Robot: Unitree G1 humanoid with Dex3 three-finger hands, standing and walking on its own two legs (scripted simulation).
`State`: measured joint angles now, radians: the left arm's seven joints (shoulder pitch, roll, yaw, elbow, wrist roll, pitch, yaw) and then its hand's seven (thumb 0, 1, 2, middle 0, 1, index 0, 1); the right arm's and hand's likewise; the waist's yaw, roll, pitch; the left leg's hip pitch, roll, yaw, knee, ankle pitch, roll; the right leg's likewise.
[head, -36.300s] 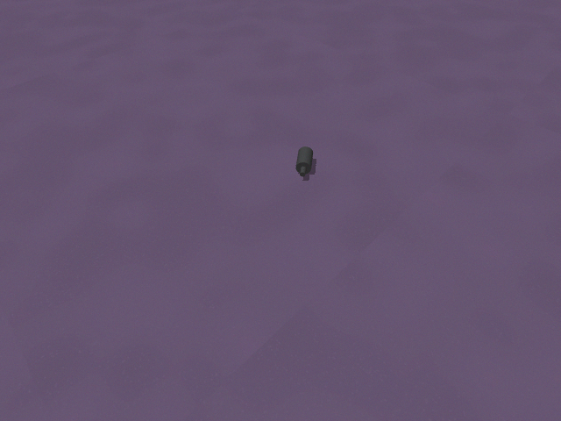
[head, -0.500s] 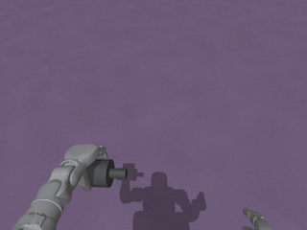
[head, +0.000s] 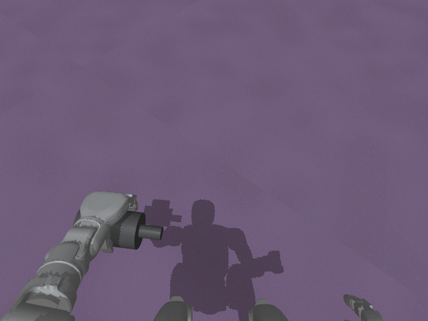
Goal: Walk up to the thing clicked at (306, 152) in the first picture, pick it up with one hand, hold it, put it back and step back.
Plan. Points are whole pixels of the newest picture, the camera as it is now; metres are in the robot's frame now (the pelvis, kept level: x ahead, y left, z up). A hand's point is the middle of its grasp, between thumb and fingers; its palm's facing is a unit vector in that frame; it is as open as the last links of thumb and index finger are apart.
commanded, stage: crouch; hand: left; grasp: from above
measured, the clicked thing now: (121, 228) +0.33 +0.23 -0.12
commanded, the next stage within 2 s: lower in 1.36 s
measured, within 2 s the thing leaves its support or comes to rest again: neither
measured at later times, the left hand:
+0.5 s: hand (126, 238) +0.37 +0.28 -0.34, palm faces -0.47 +0.04 -0.88, open 10.8 cm
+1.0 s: hand (132, 241) +0.39 +0.30 -0.46, palm faces -0.47 +0.00 -0.88, open 10.7 cm
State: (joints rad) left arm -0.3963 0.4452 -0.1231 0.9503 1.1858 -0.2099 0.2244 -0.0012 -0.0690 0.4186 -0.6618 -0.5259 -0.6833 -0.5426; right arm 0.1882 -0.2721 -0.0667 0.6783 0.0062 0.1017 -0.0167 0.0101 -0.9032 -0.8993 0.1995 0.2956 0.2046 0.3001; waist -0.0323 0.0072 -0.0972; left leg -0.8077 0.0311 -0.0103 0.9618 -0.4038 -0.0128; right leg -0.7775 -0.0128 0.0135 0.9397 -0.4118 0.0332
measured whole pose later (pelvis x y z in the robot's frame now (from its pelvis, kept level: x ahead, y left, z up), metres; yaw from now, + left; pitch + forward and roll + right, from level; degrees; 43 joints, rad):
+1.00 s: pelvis -0.06 +0.01 -0.31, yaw -5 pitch +36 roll -8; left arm -0.82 0.76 0.16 1.27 1.31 -0.32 0.31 0.00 -0.07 0.45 -0.65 -0.52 -0.67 -0.53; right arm 0.14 -0.27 -0.02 0.73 -0.12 -0.02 0.14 0.01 -0.92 -0.91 0.20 0.30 0.20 0.30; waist -0.17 0.00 -0.10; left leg -2.12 0.02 -0.13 2.16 -0.68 -0.01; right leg -2.03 0.02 -0.04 2.09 -0.69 0.06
